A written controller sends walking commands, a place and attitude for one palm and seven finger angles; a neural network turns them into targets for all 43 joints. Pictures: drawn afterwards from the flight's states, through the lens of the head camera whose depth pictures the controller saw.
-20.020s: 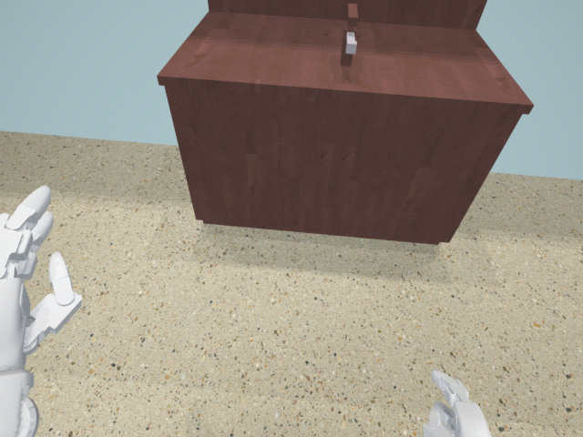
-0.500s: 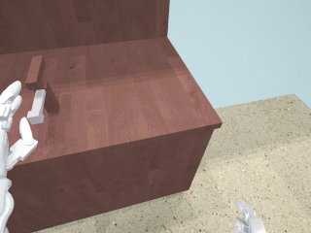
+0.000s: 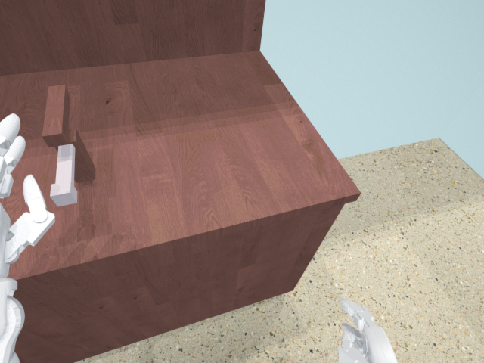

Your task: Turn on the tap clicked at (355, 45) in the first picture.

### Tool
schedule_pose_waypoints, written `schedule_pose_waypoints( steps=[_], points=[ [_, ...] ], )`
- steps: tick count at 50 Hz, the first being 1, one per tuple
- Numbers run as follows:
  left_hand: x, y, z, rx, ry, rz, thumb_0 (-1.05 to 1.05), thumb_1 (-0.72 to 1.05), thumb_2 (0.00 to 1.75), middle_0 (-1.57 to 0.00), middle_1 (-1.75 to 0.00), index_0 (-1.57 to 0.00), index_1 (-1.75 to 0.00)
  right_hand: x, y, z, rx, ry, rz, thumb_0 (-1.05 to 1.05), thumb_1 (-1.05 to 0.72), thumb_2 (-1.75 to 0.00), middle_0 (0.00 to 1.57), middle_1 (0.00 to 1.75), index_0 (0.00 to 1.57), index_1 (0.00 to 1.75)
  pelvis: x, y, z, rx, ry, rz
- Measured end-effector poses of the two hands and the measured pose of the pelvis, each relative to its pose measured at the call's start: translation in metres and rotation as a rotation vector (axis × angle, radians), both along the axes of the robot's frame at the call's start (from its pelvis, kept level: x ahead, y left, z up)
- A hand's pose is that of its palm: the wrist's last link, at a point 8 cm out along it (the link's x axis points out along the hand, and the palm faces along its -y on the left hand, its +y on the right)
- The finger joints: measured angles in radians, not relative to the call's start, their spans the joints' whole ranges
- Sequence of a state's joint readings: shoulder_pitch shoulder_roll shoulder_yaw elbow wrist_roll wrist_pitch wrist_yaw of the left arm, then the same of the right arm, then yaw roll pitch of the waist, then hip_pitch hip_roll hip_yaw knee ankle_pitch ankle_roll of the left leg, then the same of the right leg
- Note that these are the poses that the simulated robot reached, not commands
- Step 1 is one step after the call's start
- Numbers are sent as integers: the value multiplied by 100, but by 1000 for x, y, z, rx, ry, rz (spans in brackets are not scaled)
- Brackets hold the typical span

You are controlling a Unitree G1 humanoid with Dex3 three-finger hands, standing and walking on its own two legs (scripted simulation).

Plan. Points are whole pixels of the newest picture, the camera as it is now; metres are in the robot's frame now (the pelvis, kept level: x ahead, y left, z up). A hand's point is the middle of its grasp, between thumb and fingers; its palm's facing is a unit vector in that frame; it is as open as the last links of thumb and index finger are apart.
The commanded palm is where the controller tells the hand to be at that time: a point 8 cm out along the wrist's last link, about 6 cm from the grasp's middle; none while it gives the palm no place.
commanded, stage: come to a stop and stand still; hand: left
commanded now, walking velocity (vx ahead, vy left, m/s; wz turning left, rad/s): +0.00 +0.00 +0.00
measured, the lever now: (64, 193) +0.32 +0.33 +0.08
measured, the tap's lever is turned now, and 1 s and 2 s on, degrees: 0 0 0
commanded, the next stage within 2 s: look again from close up in 0.76 s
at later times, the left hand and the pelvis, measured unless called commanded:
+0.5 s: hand (91, 223) +0.23 +0.22 +0.16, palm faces +0.41 -0.84 -0.37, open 7.5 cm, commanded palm +0.17 +0.25 +0.18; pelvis +0.01 -0.03 +0.00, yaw +0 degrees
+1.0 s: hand (99, 225) +0.23 +0.21 +0.16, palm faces +0.40 -0.84 -0.36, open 7.5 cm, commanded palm +0.17 +0.24 +0.18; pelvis +0.02 -0.04 +0.01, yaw +0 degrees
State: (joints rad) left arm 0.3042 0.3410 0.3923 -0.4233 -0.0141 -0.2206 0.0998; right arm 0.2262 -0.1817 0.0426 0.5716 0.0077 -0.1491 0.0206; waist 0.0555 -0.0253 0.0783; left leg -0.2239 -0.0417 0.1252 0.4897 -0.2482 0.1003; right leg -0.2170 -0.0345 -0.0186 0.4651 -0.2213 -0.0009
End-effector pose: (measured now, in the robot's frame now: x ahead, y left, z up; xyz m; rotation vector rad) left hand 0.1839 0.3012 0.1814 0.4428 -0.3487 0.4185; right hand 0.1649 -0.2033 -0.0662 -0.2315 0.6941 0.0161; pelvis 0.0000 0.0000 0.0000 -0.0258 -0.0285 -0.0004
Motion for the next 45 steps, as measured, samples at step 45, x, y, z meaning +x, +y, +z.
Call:
schedule_pose_waypoints(
  steps=[45],
  points=[
    [9, -52, -8, -25, 134, -26, 2, 89, 90, -21, -30, -21, -30, 12, -66, 5, -34, -4, -116, 1, -91, -90, 20, 30, 20, 30, 15, -42, 6, 7, 18, 0]
  ],
)
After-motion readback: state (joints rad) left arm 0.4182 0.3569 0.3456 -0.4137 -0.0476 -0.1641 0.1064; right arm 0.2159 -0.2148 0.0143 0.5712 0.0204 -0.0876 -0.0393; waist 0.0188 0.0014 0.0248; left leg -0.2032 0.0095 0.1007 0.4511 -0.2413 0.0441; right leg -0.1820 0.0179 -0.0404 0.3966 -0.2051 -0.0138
